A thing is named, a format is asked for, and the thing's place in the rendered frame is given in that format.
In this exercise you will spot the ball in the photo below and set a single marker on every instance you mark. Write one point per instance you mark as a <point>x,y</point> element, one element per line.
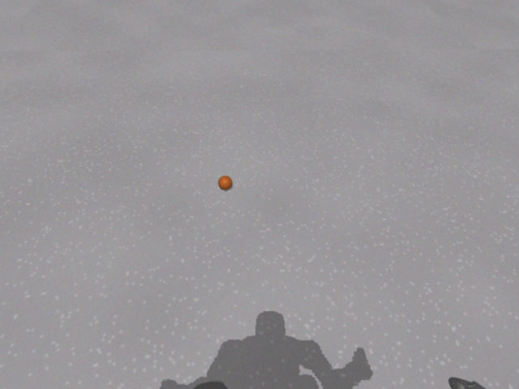
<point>225,182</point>

